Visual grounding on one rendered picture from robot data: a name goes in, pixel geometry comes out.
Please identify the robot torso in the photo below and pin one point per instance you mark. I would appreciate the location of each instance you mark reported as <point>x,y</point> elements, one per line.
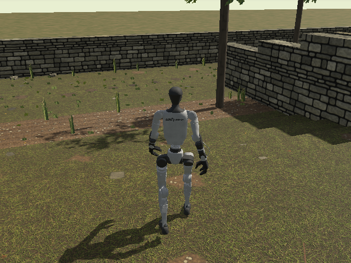
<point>175,130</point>

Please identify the robot left forearm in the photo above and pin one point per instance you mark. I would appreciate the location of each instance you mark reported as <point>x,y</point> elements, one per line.
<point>151,141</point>

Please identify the robot right upper arm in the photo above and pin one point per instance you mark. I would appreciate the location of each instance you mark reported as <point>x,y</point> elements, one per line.
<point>194,125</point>

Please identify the robot left upper arm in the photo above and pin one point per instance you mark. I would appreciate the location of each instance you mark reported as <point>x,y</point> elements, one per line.
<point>156,123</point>

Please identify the left robot thigh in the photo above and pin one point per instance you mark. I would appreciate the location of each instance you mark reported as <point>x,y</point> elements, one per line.
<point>161,166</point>

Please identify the robot right hand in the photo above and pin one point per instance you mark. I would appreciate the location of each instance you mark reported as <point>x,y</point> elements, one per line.
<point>204,168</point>

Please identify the robot left hand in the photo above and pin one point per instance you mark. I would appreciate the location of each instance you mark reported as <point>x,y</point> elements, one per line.
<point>155,148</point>

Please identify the robot right forearm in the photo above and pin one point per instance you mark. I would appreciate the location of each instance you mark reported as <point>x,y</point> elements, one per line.
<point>200,149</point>

